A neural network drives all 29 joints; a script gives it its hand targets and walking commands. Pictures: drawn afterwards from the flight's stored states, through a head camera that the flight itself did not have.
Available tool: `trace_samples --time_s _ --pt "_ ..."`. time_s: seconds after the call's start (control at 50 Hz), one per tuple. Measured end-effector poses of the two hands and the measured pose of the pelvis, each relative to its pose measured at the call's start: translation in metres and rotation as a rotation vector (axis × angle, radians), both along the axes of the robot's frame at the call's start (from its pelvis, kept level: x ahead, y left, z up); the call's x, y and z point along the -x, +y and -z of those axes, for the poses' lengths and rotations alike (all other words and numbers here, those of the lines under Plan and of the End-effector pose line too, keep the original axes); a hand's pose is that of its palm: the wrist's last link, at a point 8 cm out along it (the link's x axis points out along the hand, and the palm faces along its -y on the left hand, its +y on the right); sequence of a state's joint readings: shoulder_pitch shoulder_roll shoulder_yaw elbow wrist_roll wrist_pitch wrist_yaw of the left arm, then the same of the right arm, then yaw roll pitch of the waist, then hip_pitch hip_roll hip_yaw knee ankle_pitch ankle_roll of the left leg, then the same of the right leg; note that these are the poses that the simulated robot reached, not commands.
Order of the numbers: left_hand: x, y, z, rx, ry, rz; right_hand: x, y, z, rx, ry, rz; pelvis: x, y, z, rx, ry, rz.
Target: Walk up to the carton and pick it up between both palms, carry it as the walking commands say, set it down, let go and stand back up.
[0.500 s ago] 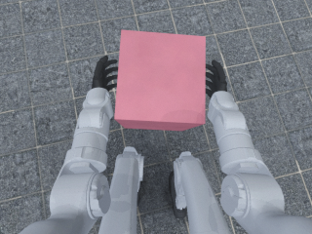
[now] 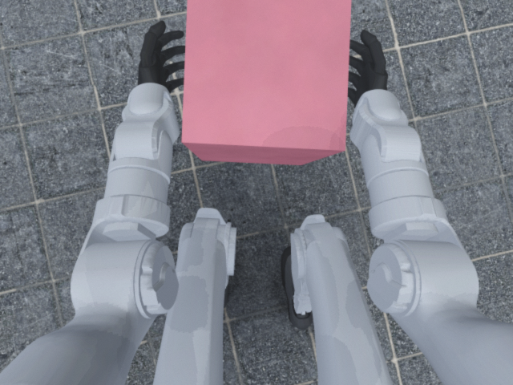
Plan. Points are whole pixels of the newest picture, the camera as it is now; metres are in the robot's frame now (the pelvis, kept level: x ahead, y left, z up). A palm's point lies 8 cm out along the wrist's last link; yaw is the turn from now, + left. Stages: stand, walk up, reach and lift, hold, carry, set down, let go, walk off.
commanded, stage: set down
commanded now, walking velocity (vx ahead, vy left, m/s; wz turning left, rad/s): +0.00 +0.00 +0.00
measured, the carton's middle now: (259, 91) +0.52 +0.03 -0.17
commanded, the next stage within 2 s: none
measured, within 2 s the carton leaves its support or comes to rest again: rests again in 1.32 s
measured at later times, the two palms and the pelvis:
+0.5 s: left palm (172, 93) +0.52 +0.17 -0.20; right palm (342, 103) +0.52 -0.12 -0.20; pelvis -0.02 +0.00 -0.06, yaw +0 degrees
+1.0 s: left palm (176, 89) +0.55 +0.17 -0.26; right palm (330, 99) +0.54 -0.12 -0.26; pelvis +0.00 -0.01 -0.10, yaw +0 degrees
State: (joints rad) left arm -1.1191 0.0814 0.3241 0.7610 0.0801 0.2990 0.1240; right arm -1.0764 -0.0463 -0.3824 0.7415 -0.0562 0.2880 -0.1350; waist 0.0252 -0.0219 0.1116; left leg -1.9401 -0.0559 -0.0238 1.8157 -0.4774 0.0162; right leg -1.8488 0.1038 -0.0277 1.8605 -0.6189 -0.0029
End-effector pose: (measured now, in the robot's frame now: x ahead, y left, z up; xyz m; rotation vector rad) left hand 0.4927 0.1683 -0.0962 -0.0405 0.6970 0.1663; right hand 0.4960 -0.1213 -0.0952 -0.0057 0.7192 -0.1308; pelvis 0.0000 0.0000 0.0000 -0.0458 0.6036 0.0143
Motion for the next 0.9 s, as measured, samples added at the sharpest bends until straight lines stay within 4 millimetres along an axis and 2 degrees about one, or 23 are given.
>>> trace_samples --time_s 0.18,0.26,0.38,0.48,0.64,0.82,0.9 --pt "-0.013 0.0 0.036 0.0 -0.016 0.003 -0.012 0.0 0.036 0.001 -0.016 -0.002 0.01 -0.002 0.021 -0.005 -0.073 0.003" --pt "-0.02 0.0 0.059 -0.001 -0.043 0.009 -0.018 0.0 0.059 -0.004 -0.042 0.004 0.021 -0.003 0.027 -0.01 -0.181 0.003" --pt "-0.022 0.0 0.096 0.004 0.004 0.017 -0.016 -0.001 0.096 -0.009 0.004 0.016 0.021 -0.004 0.05 -0.013 -0.148 0.006" --pt "-0.024 0.001 0.105 -0.002 0.024 0.021 -0.018 0.0 0.107 0.004 0.026 0.004 0.021 -0.005 0.06 -0.015 -0.151 0.005" --pt "-0.042 0.005 0.112 -0.016 0.012 0.021 -0.036 0.005 0.117 0.015 0.014 -0.015 0.02 -0.005 0.074 -0.015 -0.14 0.009" --pt "-0.048 0.004 0.157 -0.023 0.033 0.039 -0.041 0.003 0.161 0.011 0.036 -0.016 0.012 -0.004 0.097 -0.017 -0.094 0.013" --pt "-0.051 0.005 0.166 -0.033 0.048 0.047 -0.041 0.005 0.173 0.02 0.054 -0.026 0.008 -0.005 0.103 -0.017 -0.091 0.012"
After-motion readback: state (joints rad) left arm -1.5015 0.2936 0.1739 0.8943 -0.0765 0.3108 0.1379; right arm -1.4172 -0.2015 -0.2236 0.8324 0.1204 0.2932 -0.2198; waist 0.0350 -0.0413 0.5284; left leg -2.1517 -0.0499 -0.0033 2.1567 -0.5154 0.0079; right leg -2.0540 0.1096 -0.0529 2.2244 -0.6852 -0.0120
